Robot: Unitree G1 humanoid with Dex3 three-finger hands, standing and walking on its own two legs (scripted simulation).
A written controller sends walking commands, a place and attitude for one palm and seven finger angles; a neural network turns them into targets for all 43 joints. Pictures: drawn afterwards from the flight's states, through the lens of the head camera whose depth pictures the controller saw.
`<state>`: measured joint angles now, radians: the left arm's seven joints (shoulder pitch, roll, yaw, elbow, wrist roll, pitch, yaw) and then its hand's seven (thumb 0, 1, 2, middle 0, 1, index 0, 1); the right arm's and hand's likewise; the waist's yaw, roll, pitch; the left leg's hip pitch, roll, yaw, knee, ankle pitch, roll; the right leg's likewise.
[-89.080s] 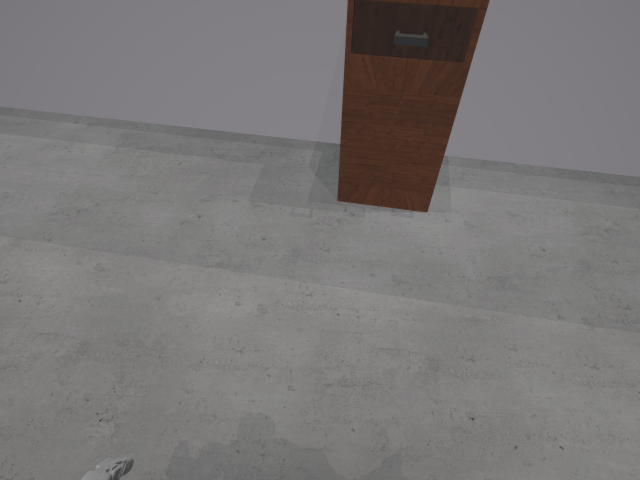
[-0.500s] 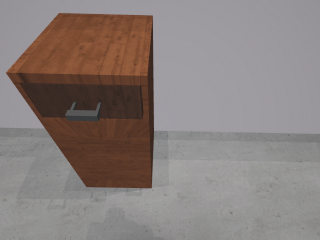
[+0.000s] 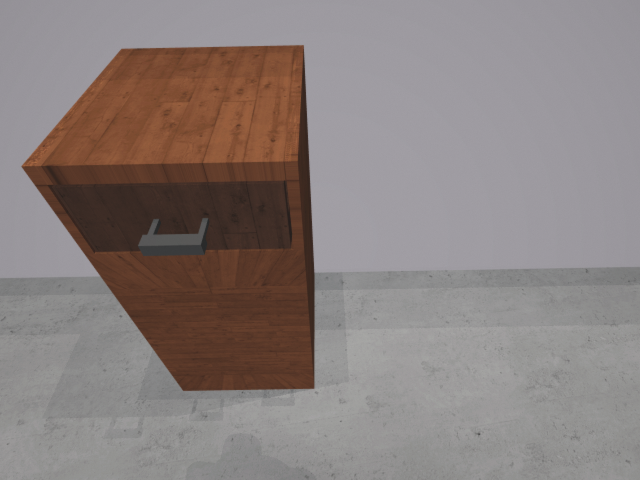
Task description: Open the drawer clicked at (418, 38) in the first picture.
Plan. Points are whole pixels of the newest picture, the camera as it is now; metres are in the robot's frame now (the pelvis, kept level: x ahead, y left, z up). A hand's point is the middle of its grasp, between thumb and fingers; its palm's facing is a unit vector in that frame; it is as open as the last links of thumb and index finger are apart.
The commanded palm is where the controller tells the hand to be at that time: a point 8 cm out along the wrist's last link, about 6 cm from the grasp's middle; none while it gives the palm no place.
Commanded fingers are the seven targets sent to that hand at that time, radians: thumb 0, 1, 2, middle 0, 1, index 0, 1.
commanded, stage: look again from close up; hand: left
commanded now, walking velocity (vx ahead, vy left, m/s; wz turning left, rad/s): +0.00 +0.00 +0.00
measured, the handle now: (177, 234) +0.49 +0.27 +0.00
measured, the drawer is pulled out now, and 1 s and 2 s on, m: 0.00 0.00 0.00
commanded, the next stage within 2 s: come to a stop and stand still in 0.26 s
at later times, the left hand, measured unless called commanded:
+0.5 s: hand out of the picture +0.02 +0.18 -0.17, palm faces -0.03 -0.97 -0.23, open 7.3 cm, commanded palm none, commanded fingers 0.00 0.90 0.90 -0.20 -0.30 -0.20 -0.30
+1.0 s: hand out of the picture -0.02 +0.20 -0.17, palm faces +0.01 -0.98 -0.21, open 7.3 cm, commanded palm none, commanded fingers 0.00 0.90 0.90 -0.20 -0.30 -0.20 -0.30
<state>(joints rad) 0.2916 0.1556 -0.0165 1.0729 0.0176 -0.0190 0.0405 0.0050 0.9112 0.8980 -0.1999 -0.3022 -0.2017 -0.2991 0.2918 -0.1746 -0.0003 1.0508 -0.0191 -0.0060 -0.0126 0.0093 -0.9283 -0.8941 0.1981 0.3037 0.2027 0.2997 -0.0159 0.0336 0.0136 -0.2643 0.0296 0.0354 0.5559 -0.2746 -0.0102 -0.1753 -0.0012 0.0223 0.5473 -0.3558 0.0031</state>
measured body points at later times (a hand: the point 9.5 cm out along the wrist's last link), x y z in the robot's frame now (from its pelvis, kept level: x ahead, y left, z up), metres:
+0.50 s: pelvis +0.01 +0.00 +0.00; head +0.03 +0.00 +0.45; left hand +0.02 +0.23 -0.15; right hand +0.04 -0.24 -0.15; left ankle +0.01 +0.13 -0.73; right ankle -0.04 -0.12 -0.73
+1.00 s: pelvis -0.03 +0.01 +0.00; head -0.03 +0.02 +0.45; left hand -0.02 +0.25 -0.15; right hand +0.00 -0.23 -0.15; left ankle +0.01 +0.13 -0.73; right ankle -0.04 -0.12 -0.73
